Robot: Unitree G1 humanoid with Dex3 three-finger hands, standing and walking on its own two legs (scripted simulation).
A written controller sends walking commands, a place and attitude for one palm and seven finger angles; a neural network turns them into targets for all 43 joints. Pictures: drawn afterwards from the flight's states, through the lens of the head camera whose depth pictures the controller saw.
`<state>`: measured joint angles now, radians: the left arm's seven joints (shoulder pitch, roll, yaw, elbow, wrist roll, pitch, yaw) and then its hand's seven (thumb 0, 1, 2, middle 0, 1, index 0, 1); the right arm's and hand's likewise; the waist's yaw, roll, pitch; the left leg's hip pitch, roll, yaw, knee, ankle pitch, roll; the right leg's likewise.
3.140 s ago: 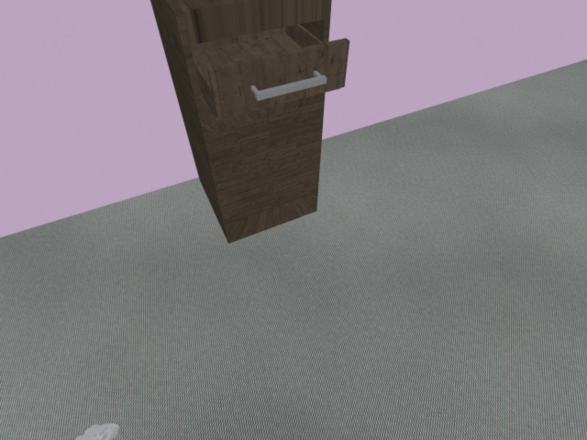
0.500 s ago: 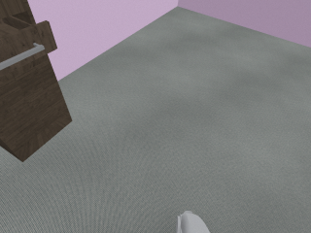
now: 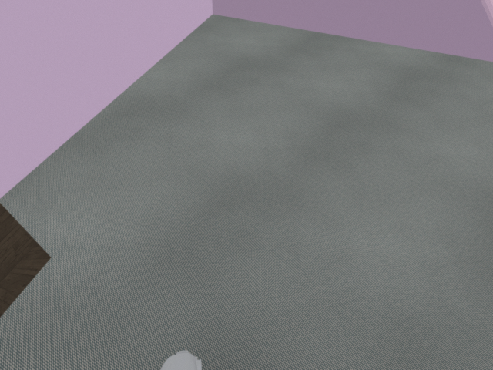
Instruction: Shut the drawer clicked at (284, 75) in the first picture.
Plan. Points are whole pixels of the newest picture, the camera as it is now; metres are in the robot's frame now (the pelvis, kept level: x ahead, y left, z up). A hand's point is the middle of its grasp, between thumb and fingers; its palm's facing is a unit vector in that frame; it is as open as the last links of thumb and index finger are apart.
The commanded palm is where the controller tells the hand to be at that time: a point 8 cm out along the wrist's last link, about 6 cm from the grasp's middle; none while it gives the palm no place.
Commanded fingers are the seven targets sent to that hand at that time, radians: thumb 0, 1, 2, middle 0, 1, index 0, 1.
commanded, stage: walk to a spot facing it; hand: left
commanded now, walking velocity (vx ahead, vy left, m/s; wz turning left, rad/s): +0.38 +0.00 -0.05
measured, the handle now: out of the picture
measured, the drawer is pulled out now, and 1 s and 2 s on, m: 0.15 0.15 0.15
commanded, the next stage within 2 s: turn to face it in 0.66 s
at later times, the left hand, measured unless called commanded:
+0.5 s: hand (137, 330) +0.23 +0.22 -0.18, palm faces -0.04 -0.99 -0.11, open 7.4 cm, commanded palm none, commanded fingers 0.00 0.90 0.90 -0.20 -0.30 -0.20 -0.30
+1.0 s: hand (196, 211) +0.52 +0.15 -0.16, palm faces -0.14 -0.97 -0.22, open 7.1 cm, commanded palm none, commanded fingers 0.00 0.90 0.90 -0.20 -0.30 -0.20 -0.30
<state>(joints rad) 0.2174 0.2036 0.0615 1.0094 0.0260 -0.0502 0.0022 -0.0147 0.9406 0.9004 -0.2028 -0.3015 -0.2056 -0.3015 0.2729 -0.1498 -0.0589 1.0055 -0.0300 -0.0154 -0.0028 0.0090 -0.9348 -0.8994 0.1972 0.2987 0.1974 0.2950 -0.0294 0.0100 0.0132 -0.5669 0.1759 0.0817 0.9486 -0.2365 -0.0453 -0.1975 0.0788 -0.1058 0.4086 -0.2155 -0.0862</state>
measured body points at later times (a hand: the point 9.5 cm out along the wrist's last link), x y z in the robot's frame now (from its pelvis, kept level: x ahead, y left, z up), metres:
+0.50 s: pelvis +0.21 +0.06 +0.01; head +0.22 +0.09 +0.46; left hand +0.23 +0.28 -0.16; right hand +0.16 -0.17 -0.13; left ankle +0.16 +0.13 -0.74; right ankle +0.27 -0.11 -0.65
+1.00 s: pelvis +0.40 -0.02 +0.00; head +0.40 -0.02 +0.45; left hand +0.53 +0.20 -0.15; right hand +0.37 -0.24 -0.16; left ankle +0.48 +0.11 -0.68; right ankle +0.41 -0.09 -0.74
